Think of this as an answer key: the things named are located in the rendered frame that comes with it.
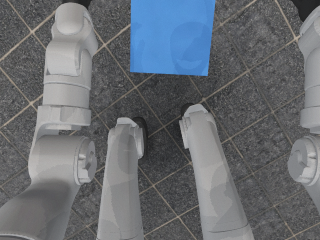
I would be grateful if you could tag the right robot upper arm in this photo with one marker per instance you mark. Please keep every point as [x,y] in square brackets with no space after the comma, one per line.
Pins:
[304,165]

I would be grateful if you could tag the right robot forearm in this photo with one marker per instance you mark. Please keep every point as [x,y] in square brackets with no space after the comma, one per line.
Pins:
[309,45]

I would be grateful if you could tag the right robot hand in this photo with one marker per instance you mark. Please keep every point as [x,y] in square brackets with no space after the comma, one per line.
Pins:
[305,7]

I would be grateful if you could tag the robot right foot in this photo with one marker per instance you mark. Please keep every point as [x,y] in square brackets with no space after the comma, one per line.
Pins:
[184,108]

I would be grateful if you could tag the left robot hand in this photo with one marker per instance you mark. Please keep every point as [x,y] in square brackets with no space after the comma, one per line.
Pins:
[85,3]

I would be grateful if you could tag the robot left foot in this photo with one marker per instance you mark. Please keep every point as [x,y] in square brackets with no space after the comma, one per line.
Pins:
[142,124]

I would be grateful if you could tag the left robot upper arm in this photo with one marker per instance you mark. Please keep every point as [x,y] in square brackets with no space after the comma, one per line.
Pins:
[59,165]

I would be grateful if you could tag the robot foot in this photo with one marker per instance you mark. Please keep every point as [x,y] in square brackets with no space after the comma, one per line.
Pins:
[184,108]
[142,124]

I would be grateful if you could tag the carton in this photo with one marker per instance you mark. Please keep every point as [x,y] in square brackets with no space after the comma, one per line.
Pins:
[171,36]

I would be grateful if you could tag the left robot forearm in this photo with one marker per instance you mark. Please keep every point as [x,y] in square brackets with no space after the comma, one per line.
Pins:
[67,73]

